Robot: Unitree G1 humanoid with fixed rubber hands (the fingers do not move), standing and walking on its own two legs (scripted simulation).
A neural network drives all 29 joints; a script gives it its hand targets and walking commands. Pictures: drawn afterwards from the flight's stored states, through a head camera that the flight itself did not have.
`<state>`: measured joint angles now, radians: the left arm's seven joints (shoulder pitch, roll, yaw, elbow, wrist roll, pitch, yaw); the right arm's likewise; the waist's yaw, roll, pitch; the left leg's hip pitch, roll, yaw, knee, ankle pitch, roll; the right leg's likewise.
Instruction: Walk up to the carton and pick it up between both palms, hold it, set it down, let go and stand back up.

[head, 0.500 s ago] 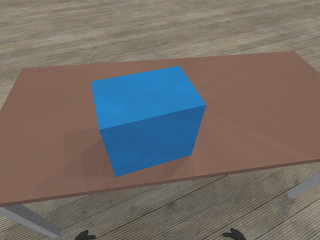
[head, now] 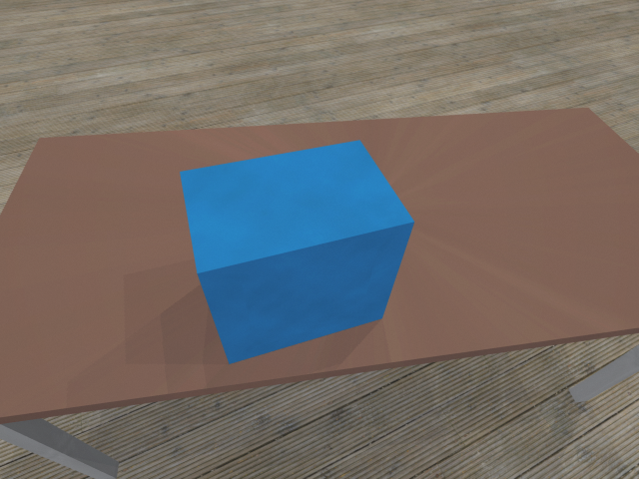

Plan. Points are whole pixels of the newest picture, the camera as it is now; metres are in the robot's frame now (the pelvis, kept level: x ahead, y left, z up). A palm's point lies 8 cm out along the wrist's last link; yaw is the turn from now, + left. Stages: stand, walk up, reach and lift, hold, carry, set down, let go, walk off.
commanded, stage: stand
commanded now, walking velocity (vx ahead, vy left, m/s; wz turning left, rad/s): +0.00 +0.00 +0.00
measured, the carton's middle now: (293, 254) +0.44 +0.04 +0.00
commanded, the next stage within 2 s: none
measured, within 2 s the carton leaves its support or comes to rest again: neither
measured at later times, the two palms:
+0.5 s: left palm out of the picture +0.04 +0.24 -0.13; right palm out of the picture +0.04 -0.23 -0.13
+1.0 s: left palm out of the picture -0.02 +0.21 -0.14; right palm out of the picture -0.02 -0.21 -0.13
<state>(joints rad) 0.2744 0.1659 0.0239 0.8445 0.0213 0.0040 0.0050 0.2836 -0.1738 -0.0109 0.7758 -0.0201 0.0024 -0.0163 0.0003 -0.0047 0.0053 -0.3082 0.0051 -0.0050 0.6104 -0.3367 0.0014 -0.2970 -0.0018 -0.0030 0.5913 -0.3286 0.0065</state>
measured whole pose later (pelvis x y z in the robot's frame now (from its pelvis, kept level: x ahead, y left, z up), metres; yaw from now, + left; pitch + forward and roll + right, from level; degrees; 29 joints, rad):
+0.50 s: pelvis +0.01 +0.00 +0.01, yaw +0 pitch +0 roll +0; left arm 0.27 0.18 0.05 0.99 0.02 0.00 0.04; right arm 0.30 -0.17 -0.03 0.95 -0.01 0.00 -0.04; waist -0.01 -0.01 0.03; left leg -0.21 0.00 0.00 0.51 -0.31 0.01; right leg -0.20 -0.01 0.00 0.50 -0.31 0.01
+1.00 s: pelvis +0.00 +0.00 +0.01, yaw +0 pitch -2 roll +0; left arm 0.29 0.13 0.03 1.14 0.01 0.01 0.04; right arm 0.32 -0.12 -0.01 1.11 -0.01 0.00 -0.04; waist 0.00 -0.01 0.05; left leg -0.15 0.00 0.01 0.45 -0.27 0.00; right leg -0.15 -0.01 0.01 0.45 -0.26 0.01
